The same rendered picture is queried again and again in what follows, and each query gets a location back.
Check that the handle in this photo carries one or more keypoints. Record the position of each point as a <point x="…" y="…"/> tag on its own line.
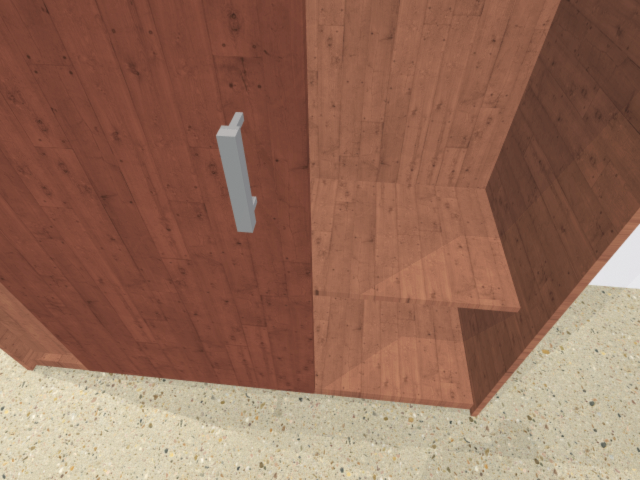
<point x="232" y="154"/>

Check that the wardrobe door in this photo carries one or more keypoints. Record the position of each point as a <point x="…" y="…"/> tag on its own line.
<point x="116" y="226"/>
<point x="24" y="325"/>

